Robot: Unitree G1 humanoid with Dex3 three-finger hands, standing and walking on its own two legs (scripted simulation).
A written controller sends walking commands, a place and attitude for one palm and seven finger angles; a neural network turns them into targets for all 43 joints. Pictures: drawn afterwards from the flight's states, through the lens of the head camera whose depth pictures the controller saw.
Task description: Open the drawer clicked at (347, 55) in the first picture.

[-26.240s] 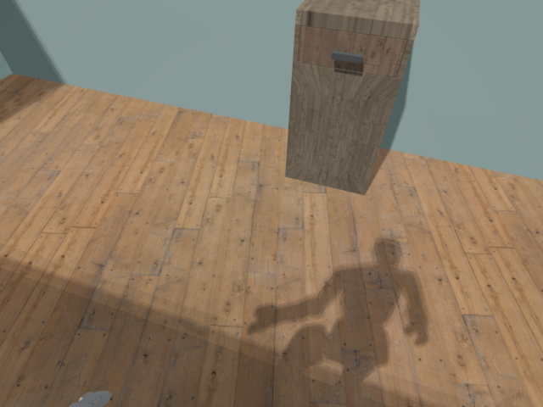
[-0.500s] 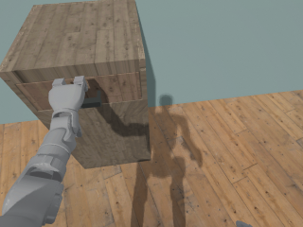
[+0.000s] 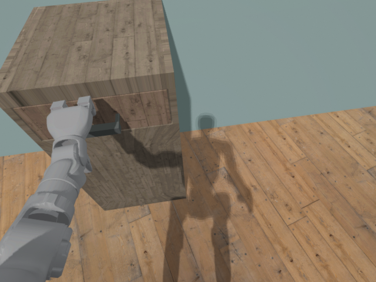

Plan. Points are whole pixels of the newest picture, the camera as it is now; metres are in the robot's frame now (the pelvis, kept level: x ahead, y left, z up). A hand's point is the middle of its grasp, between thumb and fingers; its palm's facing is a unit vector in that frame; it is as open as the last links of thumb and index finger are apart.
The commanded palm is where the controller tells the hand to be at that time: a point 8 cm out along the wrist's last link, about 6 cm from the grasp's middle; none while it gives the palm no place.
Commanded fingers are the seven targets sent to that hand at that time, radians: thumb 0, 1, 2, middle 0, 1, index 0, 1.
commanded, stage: re-aim the fingers above the handle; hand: left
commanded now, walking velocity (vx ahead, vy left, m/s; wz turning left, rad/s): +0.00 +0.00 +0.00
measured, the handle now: (99, 124) +0.53 +0.25 -0.02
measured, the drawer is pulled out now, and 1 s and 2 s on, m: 0.00 0.00 0.00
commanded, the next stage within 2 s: lower the fingers behind the handle in 0.02 s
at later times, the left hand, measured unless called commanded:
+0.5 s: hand (92, 144) +0.44 +0.25 +0.00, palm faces -0.08 +0.03 -1.00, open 13.8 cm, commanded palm +0.43 +0.23 +0.07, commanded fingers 0.00 -0.50 0.30 -0.30 -1.20 -0.30 -1.20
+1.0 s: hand (105, 144) +0.45 +0.22 -0.01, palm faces +0.02 +0.00 -1.00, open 13.8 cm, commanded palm +0.42 +0.23 +0.03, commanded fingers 0.00 -0.50 0.30 -0.30 -1.20 -0.30 -1.20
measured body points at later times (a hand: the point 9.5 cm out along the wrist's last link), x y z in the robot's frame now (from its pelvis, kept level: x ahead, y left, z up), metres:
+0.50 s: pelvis +0.00 +0.01 -0.01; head +0.08 +0.00 +0.44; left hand +0.44 +0.24 +0.06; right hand +0.06 -0.25 -0.15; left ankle -0.02 +0.13 -0.72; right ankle -0.01 -0.12 -0.72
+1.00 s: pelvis -0.01 +0.01 -0.02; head +0.08 +0.00 +0.42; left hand +0.44 +0.22 +0.05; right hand +0.04 -0.25 -0.15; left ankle -0.02 +0.13 -0.72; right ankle -0.01 -0.12 -0.72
